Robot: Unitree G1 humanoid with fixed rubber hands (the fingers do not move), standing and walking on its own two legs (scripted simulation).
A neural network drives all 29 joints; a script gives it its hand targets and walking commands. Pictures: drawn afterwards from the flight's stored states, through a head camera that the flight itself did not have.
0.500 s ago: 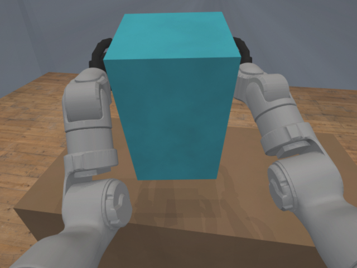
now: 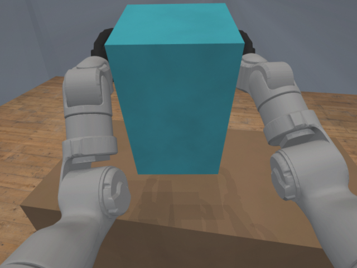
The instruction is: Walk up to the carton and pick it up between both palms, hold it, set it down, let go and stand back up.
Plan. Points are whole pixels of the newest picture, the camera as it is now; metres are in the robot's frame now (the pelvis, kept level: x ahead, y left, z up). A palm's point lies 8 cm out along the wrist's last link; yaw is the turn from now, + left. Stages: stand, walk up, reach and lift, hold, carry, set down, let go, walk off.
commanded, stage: hold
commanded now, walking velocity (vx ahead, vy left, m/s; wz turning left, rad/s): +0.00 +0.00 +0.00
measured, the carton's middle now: (177, 97) +0.35 -0.01 +0.28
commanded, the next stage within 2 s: none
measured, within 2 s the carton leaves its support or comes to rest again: neither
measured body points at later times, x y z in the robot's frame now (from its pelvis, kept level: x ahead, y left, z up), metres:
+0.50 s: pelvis +0.00 -0.02 +0.00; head -0.09 -0.01 +0.44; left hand +0.38 +0.12 +0.35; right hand +0.38 -0.16 +0.33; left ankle -0.03 +0.13 -0.74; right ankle +0.03 -0.11 -0.74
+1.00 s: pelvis +0.00 -0.01 +0.00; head -0.10 +0.01 +0.44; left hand +0.38 +0.13 +0.35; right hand +0.38 -0.15 +0.34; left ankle -0.03 +0.13 -0.74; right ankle +0.03 -0.11 -0.74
